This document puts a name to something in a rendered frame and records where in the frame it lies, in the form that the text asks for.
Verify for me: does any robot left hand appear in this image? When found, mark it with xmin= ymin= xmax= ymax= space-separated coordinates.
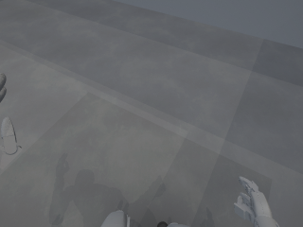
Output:
xmin=0 ymin=73 xmax=23 ymax=169

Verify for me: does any right robot forearm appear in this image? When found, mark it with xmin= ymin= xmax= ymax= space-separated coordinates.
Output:
xmin=254 ymin=216 xmax=279 ymax=227

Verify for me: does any robot right hand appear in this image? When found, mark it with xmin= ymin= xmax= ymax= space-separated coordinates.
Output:
xmin=234 ymin=176 xmax=273 ymax=224

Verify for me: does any robot left thigh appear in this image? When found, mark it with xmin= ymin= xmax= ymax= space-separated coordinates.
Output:
xmin=100 ymin=211 xmax=131 ymax=227

